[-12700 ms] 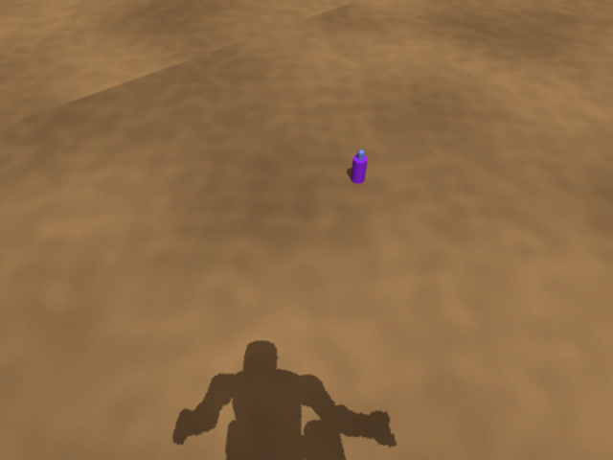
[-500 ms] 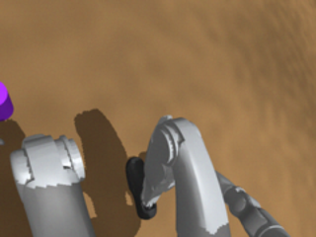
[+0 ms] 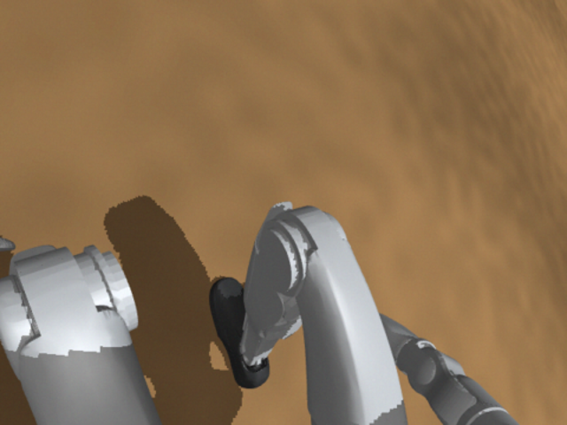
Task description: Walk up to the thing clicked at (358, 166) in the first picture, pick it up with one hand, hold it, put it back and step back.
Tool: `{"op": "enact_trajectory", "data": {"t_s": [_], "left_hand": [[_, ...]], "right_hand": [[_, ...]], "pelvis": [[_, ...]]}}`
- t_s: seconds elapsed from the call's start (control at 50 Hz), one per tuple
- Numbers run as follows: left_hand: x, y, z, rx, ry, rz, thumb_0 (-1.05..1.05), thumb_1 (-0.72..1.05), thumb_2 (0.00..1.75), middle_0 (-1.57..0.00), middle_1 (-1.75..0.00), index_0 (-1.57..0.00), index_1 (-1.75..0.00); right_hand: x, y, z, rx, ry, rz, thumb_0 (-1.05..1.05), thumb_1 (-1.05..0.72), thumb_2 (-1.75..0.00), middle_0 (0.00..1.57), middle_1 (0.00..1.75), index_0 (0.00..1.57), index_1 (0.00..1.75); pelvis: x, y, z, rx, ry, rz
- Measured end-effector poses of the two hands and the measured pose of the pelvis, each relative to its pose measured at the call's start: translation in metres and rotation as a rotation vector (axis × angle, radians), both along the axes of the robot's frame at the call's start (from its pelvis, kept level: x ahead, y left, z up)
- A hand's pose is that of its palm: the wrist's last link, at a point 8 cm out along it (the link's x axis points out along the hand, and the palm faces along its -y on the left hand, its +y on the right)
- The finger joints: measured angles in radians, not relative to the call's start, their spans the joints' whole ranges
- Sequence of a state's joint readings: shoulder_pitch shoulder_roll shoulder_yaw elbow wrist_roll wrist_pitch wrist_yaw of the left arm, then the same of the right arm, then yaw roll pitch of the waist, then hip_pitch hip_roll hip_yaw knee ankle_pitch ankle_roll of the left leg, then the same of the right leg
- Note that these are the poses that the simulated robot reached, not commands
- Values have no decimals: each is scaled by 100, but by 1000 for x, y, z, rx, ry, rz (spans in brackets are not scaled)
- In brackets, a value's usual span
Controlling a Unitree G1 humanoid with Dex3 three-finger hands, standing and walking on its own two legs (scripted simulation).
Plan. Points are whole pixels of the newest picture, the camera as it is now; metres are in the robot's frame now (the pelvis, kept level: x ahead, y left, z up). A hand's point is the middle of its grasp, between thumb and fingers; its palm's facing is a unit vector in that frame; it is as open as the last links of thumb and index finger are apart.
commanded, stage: rest palm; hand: left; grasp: from the side
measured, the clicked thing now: out of the picture +0.43 +0.28 -0.19
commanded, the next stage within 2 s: close in 0.02 s
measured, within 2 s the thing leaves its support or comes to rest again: leaves its support in 1.16 s
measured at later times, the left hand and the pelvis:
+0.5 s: hand out of the picture +0.42 +0.28 -0.18, palm faces +0.30 -0.95 -0.02, open 10.7 cm; pelvis +0.00 +0.00 +0.00, yaw -1 degrees
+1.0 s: hand out of the picture +0.44 +0.28 -0.17, palm faces +0.34 -0.94 -0.01, open 9.4 cm; pelvis +0.00 +0.00 +0.00, yaw -1 degrees
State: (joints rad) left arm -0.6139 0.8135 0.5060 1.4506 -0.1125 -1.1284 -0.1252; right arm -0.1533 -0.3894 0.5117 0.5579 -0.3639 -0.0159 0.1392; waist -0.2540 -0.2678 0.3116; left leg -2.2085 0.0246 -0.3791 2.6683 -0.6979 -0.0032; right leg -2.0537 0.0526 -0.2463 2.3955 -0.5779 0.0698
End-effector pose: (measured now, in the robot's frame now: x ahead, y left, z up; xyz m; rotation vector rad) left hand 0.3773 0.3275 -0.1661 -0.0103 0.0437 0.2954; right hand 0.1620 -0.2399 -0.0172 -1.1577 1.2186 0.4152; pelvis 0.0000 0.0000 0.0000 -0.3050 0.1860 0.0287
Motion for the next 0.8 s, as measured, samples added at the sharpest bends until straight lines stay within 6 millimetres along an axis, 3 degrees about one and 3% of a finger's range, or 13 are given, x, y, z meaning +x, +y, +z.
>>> {"op": "enact_trajectory", "data": {"t_s": [0.2, 0.52, 0.7, 0.8], "left_hand": [[2, -7, -5, -11, -1, 25, -1, -35, 17, -12, -12, -11, -12], [9, -8, -7, 17, 9, 12, 0, 14, 55, -52, -51, -50, -51], [13, -5, -7, 10, 11, 55, 0, 1, 66, -69, -78, -68, -78], [18, -5, -7, 22, 12, 41, 0, -9, 79, -71, -89, -71, -89]], "right_hand": [[12, 3, 2, -7, -3, 29, 0, -91, -91, 21, 30, 21, 30], [6, 4, 1, -21, 28, 14, 0, -89, -90, 20, 30, 21, 30], [-1, 2, 2, -28, 37, 0, 0, -88, -90, 21, 30, 21, 30], [-5, 1, 3, -34, 47, -9, 0, -88, -90, 20, 30, 21, 30]], "pelvis": [[1, 0, 0, -5, 0, -2], [2, 1, 3, -14, 7, -9], [0, 1, 3, -12, 5, -12], [0, 1, 3, -13, 6, -13]]}}
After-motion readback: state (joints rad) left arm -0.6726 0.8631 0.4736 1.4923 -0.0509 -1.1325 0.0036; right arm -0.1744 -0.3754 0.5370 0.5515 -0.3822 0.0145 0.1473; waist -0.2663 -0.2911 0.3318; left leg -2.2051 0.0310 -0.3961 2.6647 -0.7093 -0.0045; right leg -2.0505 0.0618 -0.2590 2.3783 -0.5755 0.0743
